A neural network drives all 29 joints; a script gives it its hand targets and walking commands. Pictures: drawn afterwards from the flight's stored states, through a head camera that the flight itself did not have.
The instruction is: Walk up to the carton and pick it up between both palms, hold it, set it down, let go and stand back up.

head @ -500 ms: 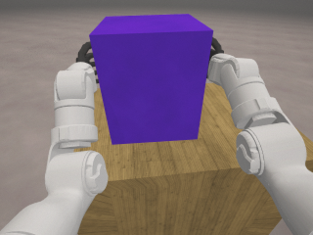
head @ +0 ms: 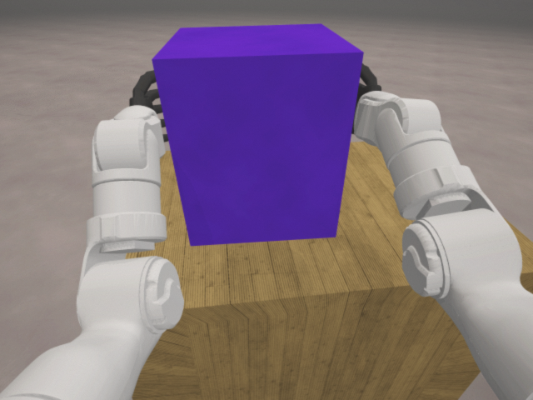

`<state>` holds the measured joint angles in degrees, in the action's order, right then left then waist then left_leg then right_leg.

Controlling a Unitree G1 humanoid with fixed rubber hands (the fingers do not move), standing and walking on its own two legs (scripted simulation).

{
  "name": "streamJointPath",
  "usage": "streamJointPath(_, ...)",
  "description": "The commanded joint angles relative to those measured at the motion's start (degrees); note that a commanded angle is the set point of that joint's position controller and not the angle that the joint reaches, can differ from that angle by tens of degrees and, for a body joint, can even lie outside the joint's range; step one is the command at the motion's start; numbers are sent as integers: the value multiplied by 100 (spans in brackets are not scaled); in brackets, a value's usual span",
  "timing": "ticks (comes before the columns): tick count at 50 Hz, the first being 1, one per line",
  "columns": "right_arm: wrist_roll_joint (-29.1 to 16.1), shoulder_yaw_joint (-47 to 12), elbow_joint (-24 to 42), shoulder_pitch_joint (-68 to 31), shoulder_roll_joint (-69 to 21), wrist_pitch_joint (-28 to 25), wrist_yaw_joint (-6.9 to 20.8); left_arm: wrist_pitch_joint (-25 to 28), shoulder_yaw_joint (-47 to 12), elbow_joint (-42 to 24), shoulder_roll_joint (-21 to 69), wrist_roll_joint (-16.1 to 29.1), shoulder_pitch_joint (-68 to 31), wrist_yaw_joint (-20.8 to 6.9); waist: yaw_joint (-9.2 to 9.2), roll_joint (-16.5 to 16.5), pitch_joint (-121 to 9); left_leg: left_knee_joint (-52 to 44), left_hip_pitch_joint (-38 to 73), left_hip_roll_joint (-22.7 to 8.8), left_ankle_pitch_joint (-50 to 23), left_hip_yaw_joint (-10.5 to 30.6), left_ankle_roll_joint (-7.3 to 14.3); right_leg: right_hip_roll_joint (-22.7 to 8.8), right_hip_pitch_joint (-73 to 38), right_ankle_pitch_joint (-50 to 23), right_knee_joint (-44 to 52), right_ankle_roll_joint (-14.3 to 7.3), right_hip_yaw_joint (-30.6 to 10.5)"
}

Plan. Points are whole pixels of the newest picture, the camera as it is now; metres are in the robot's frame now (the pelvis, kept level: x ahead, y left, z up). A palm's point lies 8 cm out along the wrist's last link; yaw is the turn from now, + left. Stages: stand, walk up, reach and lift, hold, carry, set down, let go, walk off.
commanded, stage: hold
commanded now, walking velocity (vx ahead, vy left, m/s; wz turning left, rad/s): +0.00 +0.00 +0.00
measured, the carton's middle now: (257, 131) +0.39 +0.01 +0.28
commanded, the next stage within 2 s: none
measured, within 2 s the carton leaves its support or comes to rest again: neither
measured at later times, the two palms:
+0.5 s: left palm (145, 123) +0.37 +0.16 +0.30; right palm (365, 111) +0.38 -0.14 +0.31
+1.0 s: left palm (145, 122) +0.37 +0.16 +0.30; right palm (366, 111) +0.38 -0.14 +0.31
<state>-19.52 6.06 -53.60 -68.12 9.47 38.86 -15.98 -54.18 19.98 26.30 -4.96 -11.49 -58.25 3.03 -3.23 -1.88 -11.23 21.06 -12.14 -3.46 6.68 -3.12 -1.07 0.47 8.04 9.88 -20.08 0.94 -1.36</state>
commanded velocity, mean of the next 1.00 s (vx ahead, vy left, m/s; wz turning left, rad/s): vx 0.00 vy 0.00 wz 0.00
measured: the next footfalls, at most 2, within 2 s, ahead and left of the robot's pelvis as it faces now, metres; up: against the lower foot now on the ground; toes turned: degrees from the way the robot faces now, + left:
none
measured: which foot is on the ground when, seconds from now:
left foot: down 0.00-1.00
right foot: down 0.00-1.00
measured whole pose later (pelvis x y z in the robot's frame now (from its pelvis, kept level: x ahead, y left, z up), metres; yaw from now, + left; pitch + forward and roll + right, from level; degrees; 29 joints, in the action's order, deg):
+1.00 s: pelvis +0.00 +0.00 +0.00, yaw +0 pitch -2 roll -1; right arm -19.8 6.1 -53.4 -68.1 9.5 39.4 -16.1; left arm -53.9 20.0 26.3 -5.0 -11.5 -58.3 3.0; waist -3.3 -1.9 -11.4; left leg 21.1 -12.2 -3.4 6.7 -3.0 -1.1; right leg 0.5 8.0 9.9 -20.1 0.9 -1.4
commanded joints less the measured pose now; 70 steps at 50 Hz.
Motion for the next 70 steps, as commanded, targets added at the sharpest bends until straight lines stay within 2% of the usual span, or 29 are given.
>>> streamJointPath(1,-1792,-1604,2418,-5575,-3953,-85,814,711,-2389,-999,3417,1586,-6146,-675,-198,608,-2733,163,875,505,-331,364,-84,485,-180,-704,344,167,-11)
streamJointPath(70,-1822,-1604,2455,-5573,-3889,-67,811,696,-2385,-979,3422,1577,-6062,-673,-200,611,-2730,165,891,506,-387,366,-92,487,-187,-757,352,156,-19)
